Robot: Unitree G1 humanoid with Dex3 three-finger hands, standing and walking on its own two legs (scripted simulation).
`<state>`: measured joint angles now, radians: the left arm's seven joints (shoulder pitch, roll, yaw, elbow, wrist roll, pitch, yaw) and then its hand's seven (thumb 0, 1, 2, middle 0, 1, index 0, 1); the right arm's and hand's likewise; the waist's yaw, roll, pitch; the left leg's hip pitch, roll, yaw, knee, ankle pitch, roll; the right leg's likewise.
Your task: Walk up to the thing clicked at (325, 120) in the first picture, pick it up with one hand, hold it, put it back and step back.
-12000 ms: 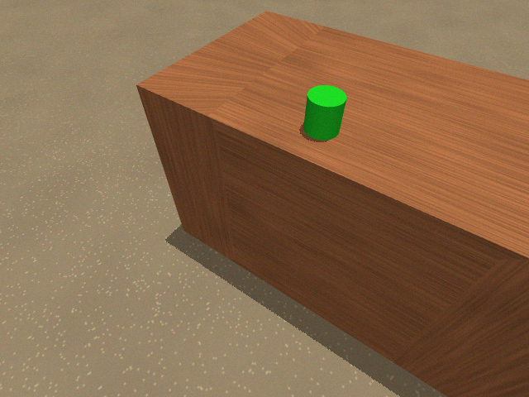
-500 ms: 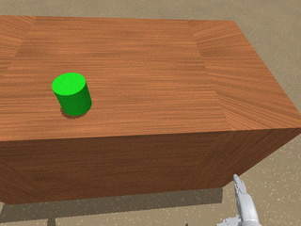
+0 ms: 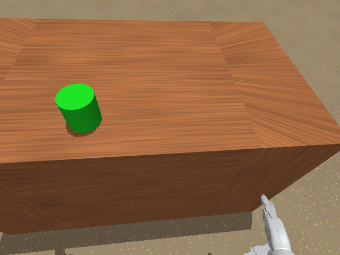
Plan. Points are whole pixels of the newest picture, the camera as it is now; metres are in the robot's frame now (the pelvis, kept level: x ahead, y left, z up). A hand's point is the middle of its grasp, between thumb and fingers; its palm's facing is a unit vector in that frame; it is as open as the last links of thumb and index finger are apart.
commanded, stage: approach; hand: left
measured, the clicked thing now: (80, 108) +0.48 +0.21 +0.04
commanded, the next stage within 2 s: close in in 0.18 s
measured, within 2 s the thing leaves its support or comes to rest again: neither
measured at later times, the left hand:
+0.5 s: hand (55, 111) +0.46 +0.27 +0.05, palm faces +0.18 -0.98 +0.03, open 17.7 cm
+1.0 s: hand (73, 108) +0.46 +0.22 +0.06, palm faces +0.19 -0.98 +0.00, open 17.6 cm
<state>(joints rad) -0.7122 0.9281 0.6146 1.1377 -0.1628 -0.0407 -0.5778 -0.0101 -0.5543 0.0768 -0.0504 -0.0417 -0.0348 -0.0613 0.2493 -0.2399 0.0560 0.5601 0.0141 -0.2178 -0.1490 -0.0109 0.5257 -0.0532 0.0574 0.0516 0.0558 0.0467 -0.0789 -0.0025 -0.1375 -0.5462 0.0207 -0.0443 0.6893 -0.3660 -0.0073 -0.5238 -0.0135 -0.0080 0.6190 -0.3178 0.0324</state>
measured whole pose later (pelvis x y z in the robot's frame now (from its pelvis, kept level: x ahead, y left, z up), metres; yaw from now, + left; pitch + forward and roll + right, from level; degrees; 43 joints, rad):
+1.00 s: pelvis -0.03 -0.01 -0.04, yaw -1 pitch +17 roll -2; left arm -0.77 0.50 0.43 0.97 -0.11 -0.23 -0.13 -0.01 -0.59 0.01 -0.07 -0.01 -0.07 -0.01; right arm 0.34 -0.24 -0.02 0.21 -0.01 -0.04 0.00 -0.01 0.52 -0.05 0.06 0.05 0.06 0.05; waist -0.14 0.00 -0.11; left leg -0.81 0.04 -0.04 0.97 -0.46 -0.02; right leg -0.81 0.01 0.00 0.92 -0.41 0.02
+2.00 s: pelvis -0.02 +0.00 -0.04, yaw -2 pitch +18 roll -2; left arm -0.79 0.46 0.41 0.99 -0.10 -0.24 -0.05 0.00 -0.54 0.96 -0.64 -0.88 -0.62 -0.87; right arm 0.36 -0.22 -0.02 0.16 -0.01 0.03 0.02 -0.01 0.51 -0.05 0.06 0.05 0.06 0.05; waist -0.13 0.01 -0.13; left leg -0.83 0.04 -0.03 0.98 -0.47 -0.01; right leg -0.83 0.01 0.02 0.93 -0.42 0.03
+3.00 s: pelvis -0.03 -0.01 -0.02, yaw -2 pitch +12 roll -1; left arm -0.82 0.45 0.36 0.92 -0.11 -0.07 -0.03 0.00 -0.61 1.07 -0.60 -0.98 -0.59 -0.96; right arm 0.31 -0.22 -0.05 0.32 0.02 -0.02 -0.03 -0.01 0.52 -0.06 0.06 0.05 0.05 0.05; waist -0.10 0.02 -0.11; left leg -0.64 0.03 -0.02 0.84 -0.41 -0.02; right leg -0.65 0.00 0.03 0.80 -0.37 0.03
